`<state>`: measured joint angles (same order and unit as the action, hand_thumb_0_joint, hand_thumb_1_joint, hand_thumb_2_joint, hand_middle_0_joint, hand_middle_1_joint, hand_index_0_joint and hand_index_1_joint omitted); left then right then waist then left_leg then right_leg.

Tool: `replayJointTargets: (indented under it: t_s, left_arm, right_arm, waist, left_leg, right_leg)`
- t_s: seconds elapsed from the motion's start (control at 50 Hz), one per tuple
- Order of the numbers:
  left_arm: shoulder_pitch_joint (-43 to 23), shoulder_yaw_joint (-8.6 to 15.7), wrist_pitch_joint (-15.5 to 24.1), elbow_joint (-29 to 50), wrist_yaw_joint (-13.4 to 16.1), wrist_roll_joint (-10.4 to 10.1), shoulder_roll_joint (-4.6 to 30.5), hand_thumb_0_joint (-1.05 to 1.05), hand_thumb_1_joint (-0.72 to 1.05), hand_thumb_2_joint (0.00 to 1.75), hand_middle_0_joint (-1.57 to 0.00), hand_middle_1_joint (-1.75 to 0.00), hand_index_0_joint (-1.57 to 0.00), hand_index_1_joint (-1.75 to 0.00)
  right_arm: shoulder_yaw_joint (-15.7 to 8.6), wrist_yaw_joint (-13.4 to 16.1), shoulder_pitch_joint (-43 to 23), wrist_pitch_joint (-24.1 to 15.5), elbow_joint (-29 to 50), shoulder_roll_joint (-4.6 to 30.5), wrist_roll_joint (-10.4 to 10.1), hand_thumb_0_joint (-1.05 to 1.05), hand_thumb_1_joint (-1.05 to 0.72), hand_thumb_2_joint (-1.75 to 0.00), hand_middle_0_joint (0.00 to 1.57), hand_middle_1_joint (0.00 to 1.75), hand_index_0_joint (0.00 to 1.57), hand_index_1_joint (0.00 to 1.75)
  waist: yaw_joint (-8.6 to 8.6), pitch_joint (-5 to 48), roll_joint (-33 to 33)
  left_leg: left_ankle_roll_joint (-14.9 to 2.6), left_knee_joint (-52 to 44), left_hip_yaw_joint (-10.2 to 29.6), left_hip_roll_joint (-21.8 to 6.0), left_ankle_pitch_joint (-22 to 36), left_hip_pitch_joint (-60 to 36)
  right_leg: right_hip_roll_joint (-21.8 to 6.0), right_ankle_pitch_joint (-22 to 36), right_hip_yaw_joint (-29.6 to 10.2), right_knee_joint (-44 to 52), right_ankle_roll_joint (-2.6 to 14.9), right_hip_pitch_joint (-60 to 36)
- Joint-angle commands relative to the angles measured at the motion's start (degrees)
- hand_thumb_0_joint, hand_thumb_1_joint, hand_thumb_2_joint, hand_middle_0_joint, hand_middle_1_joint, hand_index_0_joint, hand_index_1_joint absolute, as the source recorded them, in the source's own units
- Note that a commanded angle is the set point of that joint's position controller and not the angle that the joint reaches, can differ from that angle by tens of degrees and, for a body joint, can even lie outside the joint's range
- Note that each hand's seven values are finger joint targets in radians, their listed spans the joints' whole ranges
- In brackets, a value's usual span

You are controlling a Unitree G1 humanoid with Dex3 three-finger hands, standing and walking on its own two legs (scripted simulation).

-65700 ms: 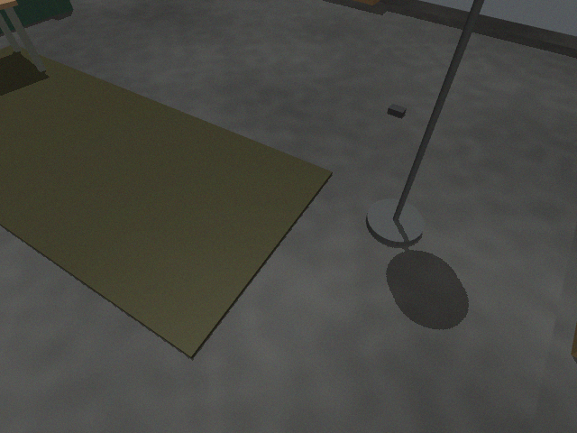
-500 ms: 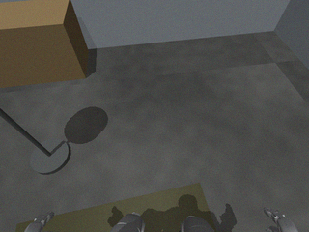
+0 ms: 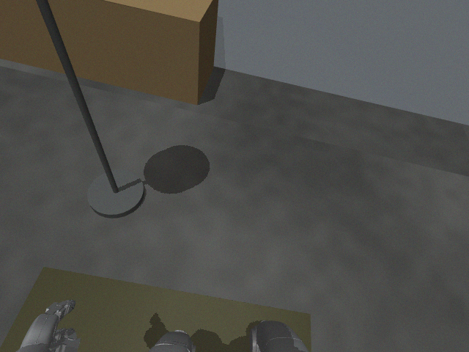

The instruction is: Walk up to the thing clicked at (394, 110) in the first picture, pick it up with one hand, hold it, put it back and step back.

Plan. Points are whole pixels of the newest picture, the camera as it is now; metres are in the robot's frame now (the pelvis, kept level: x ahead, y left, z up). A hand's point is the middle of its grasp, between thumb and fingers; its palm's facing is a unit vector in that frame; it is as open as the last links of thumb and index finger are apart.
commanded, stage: walk up
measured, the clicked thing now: out of the picture +0.67 +1.34 -0.75
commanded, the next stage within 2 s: none
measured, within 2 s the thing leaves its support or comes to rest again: neither
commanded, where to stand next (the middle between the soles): +0.09 -0.01 m, yaw +77 degrees
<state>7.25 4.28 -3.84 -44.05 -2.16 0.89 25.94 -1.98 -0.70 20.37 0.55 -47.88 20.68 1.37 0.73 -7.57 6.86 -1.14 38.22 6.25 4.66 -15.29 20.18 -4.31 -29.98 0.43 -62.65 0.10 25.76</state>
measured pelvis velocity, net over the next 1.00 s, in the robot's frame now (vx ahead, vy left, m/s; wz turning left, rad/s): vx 0.00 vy -0.06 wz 0.88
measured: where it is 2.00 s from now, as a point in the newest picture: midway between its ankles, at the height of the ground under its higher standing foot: outside the picture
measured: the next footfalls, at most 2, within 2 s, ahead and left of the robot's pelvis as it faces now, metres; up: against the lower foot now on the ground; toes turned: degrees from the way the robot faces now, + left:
right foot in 0.30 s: +0.08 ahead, -0.15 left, +0.00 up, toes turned +19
left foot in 0.74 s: -0.03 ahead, +0.06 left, +0.00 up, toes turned +43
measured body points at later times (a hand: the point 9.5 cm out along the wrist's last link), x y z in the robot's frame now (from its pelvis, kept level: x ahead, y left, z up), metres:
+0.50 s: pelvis -0.02 -0.09 +0.02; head +0.01 -0.09 +0.47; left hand -0.08 +0.25 -0.07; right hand +0.22 -0.33 -0.09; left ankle -0.05 +0.08 -0.65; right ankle +0.04 -0.16 -0.72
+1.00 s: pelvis +0.00 -0.06 +0.01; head -0.02 -0.01 +0.45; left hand -0.19 +0.19 -0.13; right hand +0.30 -0.20 -0.06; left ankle -0.06 +0.04 -0.72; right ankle +0.18 -0.13 -0.66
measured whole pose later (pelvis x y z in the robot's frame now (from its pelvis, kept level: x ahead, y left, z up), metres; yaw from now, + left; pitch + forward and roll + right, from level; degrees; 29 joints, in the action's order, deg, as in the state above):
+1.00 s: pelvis +0.00 -0.06 +0.01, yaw +51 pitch -3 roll +0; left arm 16.3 3.4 -2.7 -44.1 -3.1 0.9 24.9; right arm -2.0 1.2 19.0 -2.8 -43.0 21.9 0.6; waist -1.8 -6.6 6.2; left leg -1.5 35.3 6.7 4.7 -16.5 15.1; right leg -7.4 -21.4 -0.5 -57.7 0.1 29.1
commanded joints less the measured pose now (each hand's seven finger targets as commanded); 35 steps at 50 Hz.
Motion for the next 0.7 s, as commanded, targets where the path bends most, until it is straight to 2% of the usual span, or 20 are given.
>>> replayJointTargets:
  t_s: [0.0, 0.08, 0.16, 0.2, 0.24, 0.26, 0.28, 0.3, 0.32, 0.34, 0.38, 0.4, 0.42, 0.44, 0.48, 0.56, 0.58, 0.6, 0.64, 0.68]
  left_arm:
    - [2.88, 2.50, 1.92, 4.92, 0.80, -0.68, 9.57, 0.00, 0.90, 0.90, -0.20, -0.30, -0.20, -0.30]
    - [-2.27, 2.69, 1.68, 7.06, 1.07, -0.08, 8.69, 0.00, 0.90, 0.90, -0.20, -0.30, -0.20, -0.30]
    - [-2.30, 2.64, 2.61, 7.61, 1.55, -0.33, 7.43, 0.00, 0.90, 0.90, -0.20, -0.30, -0.20, -0.30]
    - [-0.46, 2.66, 3.19, 7.48, 1.87, -0.50, 6.74, 0.00, 0.90, 0.90, -0.20, -0.30, -0.20, -0.30]
    - [2.41, 2.91, 3.84, 6.34, 1.97, -0.56, 5.61, 0.00, 0.90, 0.90, -0.20, -0.30, -0.20, -0.30]
    - [5.72, 3.36, 4.18, 5.45, 2.24, -0.37, 6.13, 0.00, 0.90, 0.90, -0.20, -0.30, -0.20, -0.30]
    - [6.93, 4.56, 4.61, 5.09, 2.48, 0.55, 10.64, 0.00, 0.90, 0.90, -0.20, -0.30, -0.20, -0.30]
    - [3.13, 5.15, 4.53, 6.80, 2.37, 1.48, 14.05, 0.00, 0.90, 0.90, -0.20, -0.30, -0.20, -0.30]
    - [-3.47, 5.46, 4.09, 8.30, 1.92, 1.66, 14.27, 0.00, 0.90, 0.90, -0.20, -0.30, -0.20, -0.30]
    - [-5.47, 5.57, 4.26, 8.73, 1.45, 1.45, 14.43, 0.00, 0.90, 0.90, -0.20, -0.30, -0.20, -0.30]
    - [-6.20, 4.02, 5.14, 7.76, 1.37, 1.70, 10.72, 0.00, 0.90, 0.90, -0.20, -0.30, -0.20, -0.30]
    - [-4.65, 3.93, 5.43, 6.83, 1.59, 1.42, 9.83, 0.00, 0.90, 0.90, -0.20, -0.30, -0.20, -0.30]
    - [-2.51, 4.15, 5.55, 5.68, 1.46, 1.27, 9.59, 0.00, 0.90, 0.90, -0.20, -0.30, -0.20, -0.30]
    - [-0.45, 4.38, 5.62, 5.51, 1.13, 1.21, 9.40, 0.00, 0.90, 0.90, -0.20, -0.30, -0.20, -0.30]
    - [2.68, 4.54, 5.65, 5.96, 0.15, 1.60, 10.09, 0.00, 0.90, 0.90, -0.20, -0.30, -0.20, -0.30]
    - [8.09, 5.01, 5.66, 6.44, -0.96, 1.53, 12.14, 0.00, 0.90, 0.90, -0.20, -0.30, -0.20, -0.30]
    - [8.34, 5.25, 5.58, 6.81, -1.26, 1.63, 12.76, 0.00, 0.90, 0.90, -0.20, -0.30, -0.20, -0.30]
    - [8.27, 5.03, 4.76, 6.28, -1.35, 1.14, 13.86, 0.00, 0.90, 0.90, -0.20, -0.30, -0.20, -0.30]
    - [8.20, 5.06, 3.98, 6.96, -1.75, 1.24, 13.83, 0.00, 0.90, 0.90, -0.20, -0.30, -0.20, -0.30]
    - [6.19, 4.62, 3.25, 7.68, -2.01, 0.80, 13.44, 0.00, 0.90, 0.90, -0.20, -0.30, -0.20, -0.30]
  right_arm:
    - [-5.01, 2.63, -3.07, -2.11, 6.97, 16.66, -1.38, 0.00, -0.90, -0.90, 0.20, 0.30, 0.20, 0.30]
    - [-6.06, 2.40, -0.01, -1.99, 8.86, 17.33, -0.22, 0.00, -0.90, -0.90, 0.20, 0.30, 0.20, 0.30]
    - [-6.80, 2.01, 0.96, -1.30, 11.21, 17.35, 0.72, 0.00, -0.90, -0.90, 0.20, 0.30, 0.20, 0.30]
    - [-7.10, 1.97, -0.48, -0.91, 12.75, 17.62, 0.92, 0.00, -0.90, -0.90, 0.20, 0.30, 0.20, 0.30]
    - [-6.81, 1.88, -3.59, -0.44, 14.13, 16.94, 0.78, 0.00, -0.90, -0.90, 0.20, 0.30, 0.20, 0.30]
    - [-6.08, 1.93, -5.23, -0.35, 14.63, 15.19, 0.33, 0.00, -0.90, -0.90, 0.20, 0.30, 0.20, 0.30]
    - [-4.74, 1.77, -4.14, -0.36, 14.94, 10.89, -0.12, 0.00, -0.90, -0.90, 0.20, 0.30, 0.20, 0.30]
    - [-4.49, 2.45, -0.23, -0.48, 14.10, 10.45, -0.26, 0.00, -0.90, -0.90, 0.20, 0.30, 0.20, 0.30]
    - [-5.60, 2.91, 0.29, -0.32, 12.86, 14.68, 0.76, 0.00, -0.90, -0.90, 0.20, 0.30, 0.20, 0.30]
    - [-6.31, 2.50, -0.49, -0.18, 11.96, 17.18, 0.58, 0.00, -0.90, -0.90, 0.20, 0.30, 0.20, 0.30]
    - [-7.60, 0.85, -3.30, 0.01, 10.20, 18.37, 0.21, 0.00, -0.90, -0.90, 0.20, 0.30, 0.20, 0.30]
    - [-6.90, 0.18, -1.64, 0.09, 9.59, 16.46, 0.08, 0.00, -0.90, -0.90, 0.20, 0.30, 0.20, 0.30]
    - [-6.20, -0.36, -0.85, 0.12, 9.30, 14.94, 0.28, 0.00, -0.90, -0.90, 0.20, 0.30, 0.20, 0.30]
    - [-5.59, -0.67, 0.06, 0.05, 8.66, 14.03, 0.17, 0.00, -0.90, -0.90, 0.20, 0.30, 0.20, 0.30]
    - [-4.88, -1.11, -3.28, -0.12, 9.33, 13.01, -0.08, 0.00, -0.90, -0.90, 0.20, 0.30, 0.20, 0.30]
    - [-5.16, -1.14, -8.48, -0.72, 10.32, 14.00, 0.06, 0.00, -0.90, -0.90, 0.20, 0.30, 0.20, 0.30]
    - [-5.22, -1.10, -8.29, -1.00, 10.31, 13.96, 0.05, 0.00, -0.90, -0.90, 0.20, 0.30, 0.20, 0.30]
    - [-5.68, -1.08, -7.83, -1.73, 9.30, 14.90, 0.44, 0.00, -0.90, -0.90, 0.20, 0.30, 0.20, 0.30]
    - [-5.77, -0.72, -5.62, -2.34, 8.42, 13.98, -0.25, 0.00, -0.90, -0.90, 0.20, 0.30, 0.20, 0.30]
    - [-6.02, 0.13, -0.37, -2.73, 6.55, 13.32, -0.55, 0.00, -0.90, -0.90, 0.20, 0.30, 0.20, 0.30]
  waist:
    - [-3.33, 10.27, -17.06]
    - [-0.94, 10.04, -16.63]
    - [0.11, 12.11, -17.81]
    - [-0.66, 13.57, -18.06]
    - [-3.32, 13.54, -16.33]
    - [-5.86, 14.04, -13.62]
    - [-6.46, 14.74, -0.10]
    - [-4.17, 13.00, 6.84]
    - [-3.12, 10.72, 5.08]
    - [-2.10, 6.53, 4.66]
    - [-0.61, 0.38, 0.48]
    - [-0.71, 0.74, 0.71]
    - [-1.40, 1.61, 1.76]
    - [-2.30, 2.67, 2.30]
    - [-4.33, 3.00, 5.10]
    - [-7.27, 1.61, 5.95]
    - [-7.21, 2.41, 5.92]
    - [-7.05, 3.15, 4.14]
    - [-6.10, 5.74, 4.31]
    - [-2.93, 8.22, 2.16]
  left_leg:
    - [-8.62, -13.31, 18.58, -10.23, 21.12, -11.95]
    - [-8.54, -14.43, 23.50, -9.00, 17.00, -6.28]
    - [-10.17, -11.26, 27.85, -8.60, 22.25, -7.35]
    - [-10.32, -9.44, 30.01, -8.86, 22.38, -8.42]
    - [-8.07, -6.38, 27.36, -6.59, 18.17, -1.69]
    - [-5.13, -2.91, 23.38, -4.25, 10.22, 3.15]
    - [-1.89, 6.63, 13.85, 2.86, -5.69, 13.94]
    - [1.34, 14.87, 6.61, 5.29, -15.04, 23.14]
    - [1.90, 20.68, 3.20, -1.29, -13.98, 22.63]
    - [2.08, 24.25, 1.92, -2.69, -12.27, 17.08]
    - [2.15, 26.72, 1.85, -2.98, -5.04, 13.36]
    - [1.13, 25.67, 1.64, -3.07, -1.38, 13.24]
    - [0.24, 25.64, 0.09, -3.09, -0.62, 13.76]
    - [0.21, 24.16, -1.82, -3.67, -0.42, 14.36]
    - [1.13, 16.89, -4.85, -5.10, -1.76, 16.44]
    - [1.27, 7.83, -7.31, -6.17, -4.12, 15.73]
    - [1.02, 5.89, -8.26, -6.06, -3.83, 13.67]
    - [2.50, 4.82, -8.68, -5.86, -5.22, 9.37]
    - [2.06, 1.48, -11.46, -4.38, -6.18, 2.99]
    - [1.29, -5.01, -13.57, -2.90, -0.83, -6.58]
  right_leg:
    - [-0.33, 5.89, -3.30, 0.17, 0.17, 6.63]
    - [3.06, 6.10, -3.03, 3.87, 0.55, 2.68]
    - [5.80, 2.93, -3.20, 11.36, 1.17, -0.38]
    - [6.72, 2.17, -3.98, 17.56, 1.93, -2.58]
    - [7.60, 5.97, -3.59, 28.84, 2.93, -12.12]
    - [4.71, 12.13, -5.35, 37.87, 4.14, -20.50]
    - [-6.16, 8.50, -16.90, 43.88, 5.79, -28.42]
    - [-18.30, 8.96, -28.34, 45.13, 7.99, -29.29]
    - [-24.41, -2.46, -31.85, 47.88, 13.29, -21.22]
    - [-25.17, -10.01, -32.24, 51.00, 15.05, -11.54]
    - [-15.24, -5.90, -20.01, 50.01, 10.90, -5.29]
    - [-10.71, -3.12, -12.82, 48.35, 6.76, -7.76]
    - [-10.05, -0.44, -9.62, 47.61, 6.00, -10.07]
    - [-9.47, 2.06, -7.00, 47.23, 5.40, -14.22]
    - [-10.67, 2.88, -5.50, 48.23, 7.62, -20.27]
    - [-13.37, 4.99, -3.47, 48.30, 7.51, -24.02]
    - [-14.00, 5.64, -2.50, 47.63, 7.58, -24.14]
    - [-12.57, 7.48, 1.94, 43.74, 7.78, -21.25]
    - [-13.70, 9.34, 4.45, 40.64, 8.54, -18.35]
    - [-14.75, 11.23, 6.62, 34.65, 7.74, -13.22]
